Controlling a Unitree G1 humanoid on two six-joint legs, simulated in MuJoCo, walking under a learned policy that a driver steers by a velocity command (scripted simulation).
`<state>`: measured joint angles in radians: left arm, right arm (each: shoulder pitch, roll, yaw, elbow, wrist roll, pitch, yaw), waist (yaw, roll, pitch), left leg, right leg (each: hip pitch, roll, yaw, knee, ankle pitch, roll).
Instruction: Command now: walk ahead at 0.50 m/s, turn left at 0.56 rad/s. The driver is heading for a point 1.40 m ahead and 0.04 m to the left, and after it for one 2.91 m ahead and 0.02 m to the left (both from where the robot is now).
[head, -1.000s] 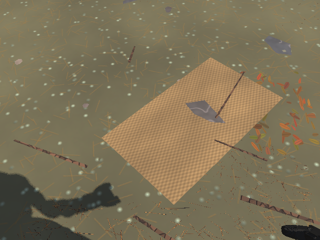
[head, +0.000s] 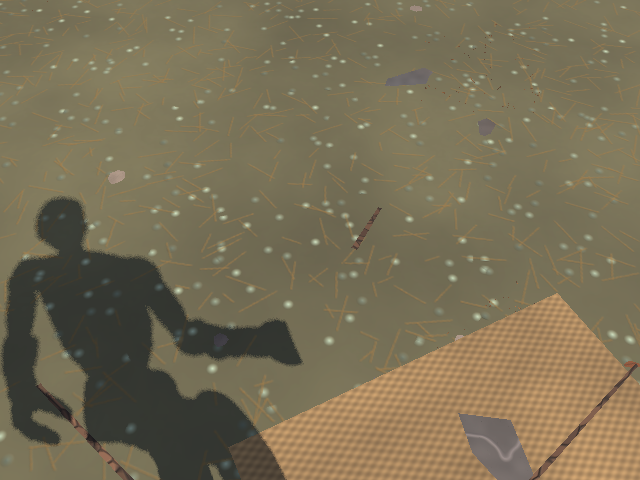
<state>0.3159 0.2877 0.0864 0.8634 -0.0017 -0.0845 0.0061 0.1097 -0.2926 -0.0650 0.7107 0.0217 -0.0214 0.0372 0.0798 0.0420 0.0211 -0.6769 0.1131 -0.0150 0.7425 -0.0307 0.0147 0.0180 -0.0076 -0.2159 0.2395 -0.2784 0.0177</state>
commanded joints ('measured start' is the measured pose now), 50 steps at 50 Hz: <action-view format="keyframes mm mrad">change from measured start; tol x32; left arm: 1 -44 183 43 -55 -18 0 5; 27 -395 70 -26 -213 -7 -29 -49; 34 127 254 38 -87 5 -29 -47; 50 23 158 -2 -44 -15 -7 -14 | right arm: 1 -90 -46 -6 -101 -1 -8 16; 6 340 -237 -105 -15 5 10 -9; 34 411 -10 11 23 -14 -46 -47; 50 -68 -24 12 -72 -10 -61 -23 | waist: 1 -20 -95 56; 7 -116 265 -268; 28 -164 34 43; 34 -15 -365 -423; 50 -4 -95 20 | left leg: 1 18 -12 35 -72 -35 33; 5 432 -166 144 -165 -123 130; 8 1062 223 -819 -447 -398 396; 15 500 79 -279 -523 133 278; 25 586 66 -167 -544 13 205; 32 649 30 -121 -125 493 118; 34 60 -212 -93 488 -535 17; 35 -60 -154 -164 574 -542 24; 50 70 -23 6 -122 126 -32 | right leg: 1 -2 -292 67 -56 366 -149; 5 -22 -244 -25 393 854 -82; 7 -704 5 67 1049 -297 33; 8 -806 14 293 1151 -331 15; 22 -624 -82 237 401 419 24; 29 -647 -41 231 256 264 -50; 32 -203 -16 201 248 276 -133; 34 389 -386 904 149 52 -354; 39 -107 -238 561 -19 133 -249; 50 -141 -168 287 -101 325 -219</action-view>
